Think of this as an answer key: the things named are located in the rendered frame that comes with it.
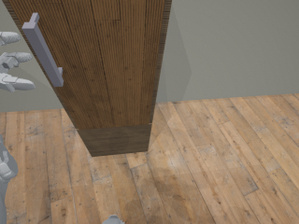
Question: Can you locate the left robot shin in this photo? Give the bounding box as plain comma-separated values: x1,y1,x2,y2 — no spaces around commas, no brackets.
108,215,119,219

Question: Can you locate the robot left upper arm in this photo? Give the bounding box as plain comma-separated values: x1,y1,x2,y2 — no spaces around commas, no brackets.
0,142,19,224

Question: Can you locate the left robot hand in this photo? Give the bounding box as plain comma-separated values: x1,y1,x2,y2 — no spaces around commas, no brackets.
0,32,36,92

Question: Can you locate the cupboard door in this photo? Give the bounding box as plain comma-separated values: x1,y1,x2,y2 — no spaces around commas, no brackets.
8,0,165,130

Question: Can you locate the handle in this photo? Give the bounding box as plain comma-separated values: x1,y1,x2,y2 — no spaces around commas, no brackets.
22,12,64,87

